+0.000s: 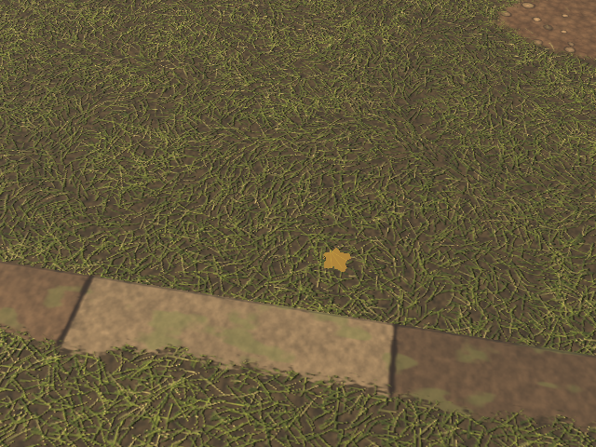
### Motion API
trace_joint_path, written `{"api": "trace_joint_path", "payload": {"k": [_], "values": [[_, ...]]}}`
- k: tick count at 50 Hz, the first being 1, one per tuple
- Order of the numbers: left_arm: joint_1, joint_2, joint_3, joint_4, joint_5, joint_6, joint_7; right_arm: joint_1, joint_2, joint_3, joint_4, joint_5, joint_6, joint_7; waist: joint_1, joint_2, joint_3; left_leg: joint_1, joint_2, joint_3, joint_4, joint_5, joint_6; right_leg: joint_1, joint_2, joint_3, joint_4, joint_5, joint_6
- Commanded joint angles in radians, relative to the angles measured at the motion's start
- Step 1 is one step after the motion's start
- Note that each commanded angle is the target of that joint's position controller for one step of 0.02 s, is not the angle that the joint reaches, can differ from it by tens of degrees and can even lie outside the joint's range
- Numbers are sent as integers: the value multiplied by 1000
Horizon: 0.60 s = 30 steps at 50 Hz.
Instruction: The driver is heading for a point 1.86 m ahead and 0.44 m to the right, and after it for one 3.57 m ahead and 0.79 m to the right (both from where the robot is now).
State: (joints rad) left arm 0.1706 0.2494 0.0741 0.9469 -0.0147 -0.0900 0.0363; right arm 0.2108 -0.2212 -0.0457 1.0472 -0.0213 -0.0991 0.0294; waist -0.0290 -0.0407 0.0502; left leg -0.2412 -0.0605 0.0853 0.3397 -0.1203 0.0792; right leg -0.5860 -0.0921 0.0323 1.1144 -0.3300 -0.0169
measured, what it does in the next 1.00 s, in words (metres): walks ahead: right foot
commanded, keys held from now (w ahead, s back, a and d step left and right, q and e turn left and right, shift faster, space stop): no key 1.00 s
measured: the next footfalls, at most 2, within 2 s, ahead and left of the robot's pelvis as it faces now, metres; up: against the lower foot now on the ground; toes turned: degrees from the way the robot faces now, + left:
right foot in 0.20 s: +0.21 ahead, -0.14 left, +0.00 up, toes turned -1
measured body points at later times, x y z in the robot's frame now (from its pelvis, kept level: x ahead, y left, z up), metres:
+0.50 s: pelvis +0.12 -0.04 -0.01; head +0.14 -0.04 +0.44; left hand +0.22 +0.21 -0.15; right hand +0.14 -0.29 -0.17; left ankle +0.04 +0.08 -0.74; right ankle +0.17 -0.14 -0.74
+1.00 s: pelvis +0.11 -0.03 -0.01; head +0.12 -0.03 +0.44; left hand +0.19 +0.21 -0.16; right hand +0.08 -0.26 -0.17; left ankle +0.04 +0.08 -0.74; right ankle +0.17 -0.14 -0.74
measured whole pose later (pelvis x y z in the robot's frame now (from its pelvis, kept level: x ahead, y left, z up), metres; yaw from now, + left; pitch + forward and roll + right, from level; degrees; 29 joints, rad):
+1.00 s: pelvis +0.11 -0.03 -0.01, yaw +0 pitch -1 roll +0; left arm 0.11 0.19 0.06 1.08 0.00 0.02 0.03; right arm 0.32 -0.17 -0.01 1.14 -0.01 -0.01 -0.04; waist -0.01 -0.01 0.04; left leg -0.11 0.02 0.06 0.52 -0.39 0.00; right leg -0.33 0.00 -0.02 0.53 -0.18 -0.02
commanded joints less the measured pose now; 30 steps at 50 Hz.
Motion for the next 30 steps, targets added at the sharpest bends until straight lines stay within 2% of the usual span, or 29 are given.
{"api": "trace_joint_path", "payload": {"k": [1, 3, 6, 7, 9, 10, 11, 12, 13, 14, 16, 18, 22, 30], "values": [[127, 9, 0, -12, 14, 22, 5, -84, -122, -11, -56, -5, -8, -25, 87, 103, -102, -46, 252, -102, -106, 673, 168, 134, -28, 8, -211, 130, 21], [56, 8, -7, -24, 14, 27, -1, -58, -144, -14, -50, 2, 4, -35, 58, 114, -123, -30, 234, -74, -101, 639, 149, 187, -4, -17, -344, 232, 28], [-13, 40, -5, -37, 8, 41, -6, -16, -151, -13, -27, 11, 20, -38, 31, 116, -121, 20, 249, -97, -83, 509, 138, 218, 16, -16, -457, 269, 29], [-29, 49, -3, -41, 10, 43, -7, -12, -148, -11, -22, 15, 25, -38, 29, 116, -112, 31, 255, -110, -66, 459, 133, 226, 22, -15, -491, 255, 22], [-20, 58, 2, -32, 21, 41, -11, -26, -136, -7, -18, 31, 35, -41, 55, 101, -101, 30, 237, -121, 5, 319, 96, 300, 40, -31, -623, 302, -4], [-4, 85, 10, -23, 30, 40, -9, 13, -115, -1, -7, 33, 36, -42, 56, 67, -102, 22, 197, -121, 52, 226, 54, 365, 26, -9, -704, 436, -23], [26, 137, 21, -19, 35, 38, -4, 58, -91, 5, -4, 14, 33, -45, 32, 6, -138, -12, 140, -87, 126, 90, 8, 465, -57, 70, -687, 714, -49], [-1, 149, 17, -15, 34, 46, -1, 203, -42, 12, 27, 4, 32, -45, -61, -127, -179, -106, 78, -54, 150, -177, -36, 570, -139, 141, -636, 803, -143], [0, 76, 3, -6, 27, 51, -8, 175, -42, 15, 28, 7, 43, -53, -28, -145, -193, -88, 77, -48, 167, -246, -59, 537, -149, 174, -658, 662, -179], [-25, 53, 0, -3, 21, 54, -15, 126, -71, 10, 16, 14, 57, -58, -24, -118, -167, -69, 80, -52, 145, -225, -64, 479, -117, 171, -680, 499, -160], [-95, 62, 0, -23, 19, 56, -23, 79, -107, 2, 17, 17, 84, -66, -19, -56, -114, -31, 86, -51, 109, -173, -61, 386, -47, 105, -677, 384, -101], [-83, 74, 5, -8, 15, 50, -23, 87, -97, 4, 29, 16, 95, -66, -15, -28, -113, -8, 94, -57, 100, -133, -55, 387, -14, 63, -650, 432, -78], [-57, 62, 5, 19, 12, 51, -16, 79, -94, 4, 42, 20, 89, -63, 3, 18, -143, 11, 106, -60, 113, -21, -59, 445, 3, 36, -595, 573, -90], [-75, 51, 7, 43, 11, 76, -12, 98, -74, 9, 68, 18, 99, -69, 8, 42, -90, -4, 110, -57, 108, -59, -63, 428, 23, 15, -597, 472, -84]]}}
Velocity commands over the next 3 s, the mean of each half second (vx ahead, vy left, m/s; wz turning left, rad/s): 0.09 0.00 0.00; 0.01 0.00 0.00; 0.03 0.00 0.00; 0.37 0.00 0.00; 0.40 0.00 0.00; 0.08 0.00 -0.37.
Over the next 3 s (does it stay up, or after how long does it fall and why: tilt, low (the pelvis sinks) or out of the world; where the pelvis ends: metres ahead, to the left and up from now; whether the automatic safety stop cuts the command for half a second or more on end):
stays up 0.68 -0.02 -0.01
